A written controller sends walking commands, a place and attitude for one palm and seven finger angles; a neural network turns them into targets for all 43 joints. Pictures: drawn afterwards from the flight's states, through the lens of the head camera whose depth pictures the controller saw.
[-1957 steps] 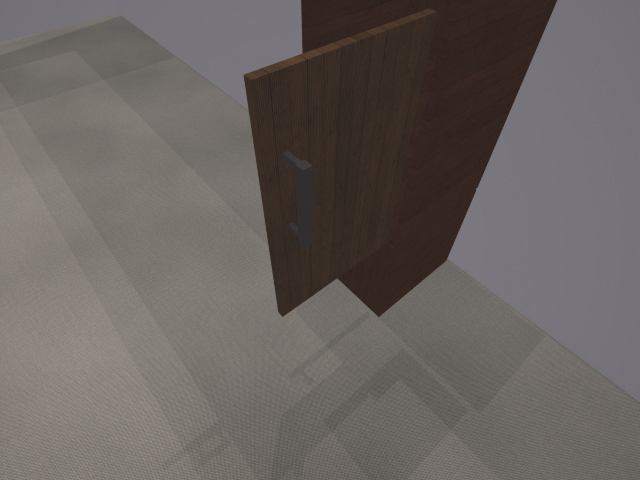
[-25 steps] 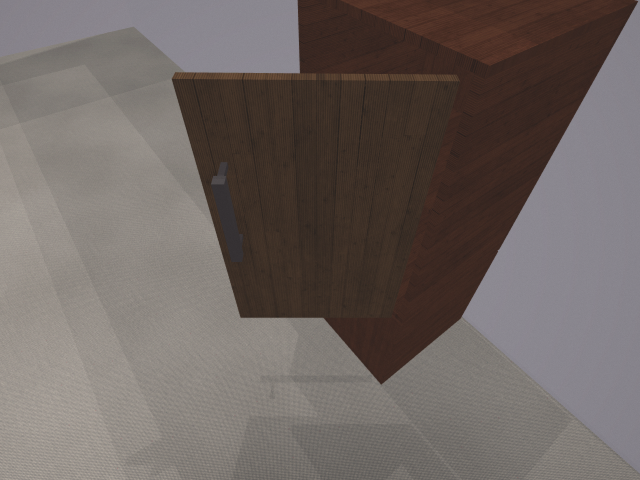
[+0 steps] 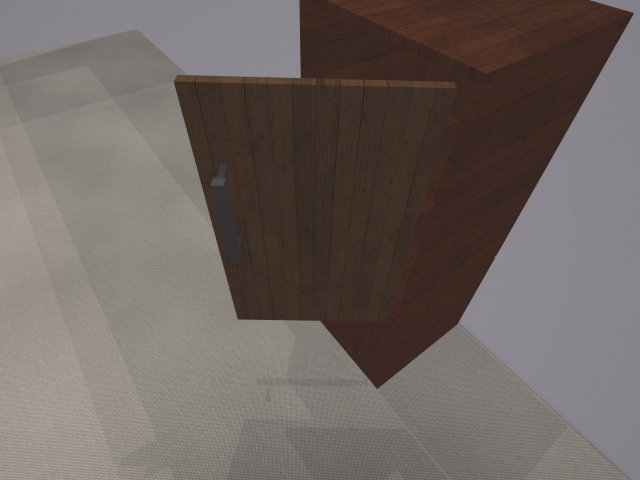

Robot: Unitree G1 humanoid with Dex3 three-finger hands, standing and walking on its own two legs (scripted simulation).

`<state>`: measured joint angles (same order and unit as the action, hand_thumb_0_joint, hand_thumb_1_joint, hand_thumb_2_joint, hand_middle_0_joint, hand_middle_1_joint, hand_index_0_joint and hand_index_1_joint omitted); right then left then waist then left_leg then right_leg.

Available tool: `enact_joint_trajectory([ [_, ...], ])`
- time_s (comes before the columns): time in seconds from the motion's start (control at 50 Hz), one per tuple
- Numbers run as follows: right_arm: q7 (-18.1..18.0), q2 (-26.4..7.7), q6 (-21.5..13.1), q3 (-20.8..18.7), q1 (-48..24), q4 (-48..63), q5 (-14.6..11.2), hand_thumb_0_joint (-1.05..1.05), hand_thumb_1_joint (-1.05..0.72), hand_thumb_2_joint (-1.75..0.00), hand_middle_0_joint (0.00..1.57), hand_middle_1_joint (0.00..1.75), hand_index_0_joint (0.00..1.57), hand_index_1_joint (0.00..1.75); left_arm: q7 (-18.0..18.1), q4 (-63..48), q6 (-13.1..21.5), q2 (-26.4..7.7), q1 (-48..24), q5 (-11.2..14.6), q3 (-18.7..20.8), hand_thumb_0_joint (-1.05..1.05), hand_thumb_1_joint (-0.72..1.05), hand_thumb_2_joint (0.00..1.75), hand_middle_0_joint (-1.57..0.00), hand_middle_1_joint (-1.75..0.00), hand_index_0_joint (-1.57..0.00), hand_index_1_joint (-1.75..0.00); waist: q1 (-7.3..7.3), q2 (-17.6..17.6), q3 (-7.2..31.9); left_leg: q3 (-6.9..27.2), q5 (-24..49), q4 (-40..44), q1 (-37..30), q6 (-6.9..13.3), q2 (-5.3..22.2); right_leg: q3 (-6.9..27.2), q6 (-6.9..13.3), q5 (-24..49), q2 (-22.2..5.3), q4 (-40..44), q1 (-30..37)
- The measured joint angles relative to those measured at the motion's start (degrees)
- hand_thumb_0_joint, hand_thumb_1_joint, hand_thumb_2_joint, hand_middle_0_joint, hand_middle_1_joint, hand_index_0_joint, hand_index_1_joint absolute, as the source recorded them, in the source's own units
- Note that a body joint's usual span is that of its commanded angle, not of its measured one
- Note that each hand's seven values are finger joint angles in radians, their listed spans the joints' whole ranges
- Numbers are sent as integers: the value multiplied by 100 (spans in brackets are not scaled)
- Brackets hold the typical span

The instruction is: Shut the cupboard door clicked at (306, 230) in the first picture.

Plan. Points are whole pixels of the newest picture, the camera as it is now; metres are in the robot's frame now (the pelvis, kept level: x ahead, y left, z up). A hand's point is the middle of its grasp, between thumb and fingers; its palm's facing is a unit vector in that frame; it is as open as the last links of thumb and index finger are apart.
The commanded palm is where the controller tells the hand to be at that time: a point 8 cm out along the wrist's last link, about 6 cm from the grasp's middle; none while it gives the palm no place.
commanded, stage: look again from close up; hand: left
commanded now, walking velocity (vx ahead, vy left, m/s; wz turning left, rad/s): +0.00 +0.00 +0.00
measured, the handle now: (229, 216) +0.50 +0.19 +0.02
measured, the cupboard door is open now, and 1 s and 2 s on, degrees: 53 53 53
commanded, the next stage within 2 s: shuffle to correct the standing spot in 0.50 s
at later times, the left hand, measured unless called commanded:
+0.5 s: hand out of the picture +0.01 +0.21 -0.17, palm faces +0.00 -0.97 -0.24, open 7.4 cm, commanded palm none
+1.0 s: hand out of the picture -0.02 +0.15 -0.19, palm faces +0.06 -0.99 -0.15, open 7.4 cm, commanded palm none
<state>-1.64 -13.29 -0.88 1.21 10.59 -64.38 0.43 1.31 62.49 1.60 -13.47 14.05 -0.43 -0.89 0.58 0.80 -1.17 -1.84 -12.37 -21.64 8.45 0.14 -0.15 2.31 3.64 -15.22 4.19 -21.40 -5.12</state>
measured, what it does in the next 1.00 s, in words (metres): stands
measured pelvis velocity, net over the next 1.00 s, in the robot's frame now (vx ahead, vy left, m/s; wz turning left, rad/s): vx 0.04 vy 0.00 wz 0.02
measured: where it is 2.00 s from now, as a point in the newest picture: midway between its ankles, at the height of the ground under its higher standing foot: outside the picture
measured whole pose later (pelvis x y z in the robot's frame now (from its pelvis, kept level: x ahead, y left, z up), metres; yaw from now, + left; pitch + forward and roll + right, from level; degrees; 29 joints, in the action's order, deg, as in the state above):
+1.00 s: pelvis +0.04 +0.00 -0.01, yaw +1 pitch +1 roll +1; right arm -2.1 -7.2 -1.2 0.6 18.8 -66.9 0.8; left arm 0.5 65.0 0.9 -8.2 22.4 -1.2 0.4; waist 0.6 2.1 -0.6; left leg -1.1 -20.3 -31.1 11.6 0.3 -0.7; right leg 1.3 4.2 -23.7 3.8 -30.9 -7.9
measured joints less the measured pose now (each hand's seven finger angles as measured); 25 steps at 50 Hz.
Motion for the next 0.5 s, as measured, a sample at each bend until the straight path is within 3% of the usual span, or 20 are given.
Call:
enact_joint_trajectory([
  [0.5, 20, 46, -34, 28, 87, -114, 5, 1, -90, -90, 20, 30, 20, 30, -20, 71, 3, 13, -23, -5, -11, 0, 91, 90, -20, -30, -20, -30, -12, 8, 0, 8, 147, 146, -7, 74, -89, -14, -71, 80, -90, 53, -24],
])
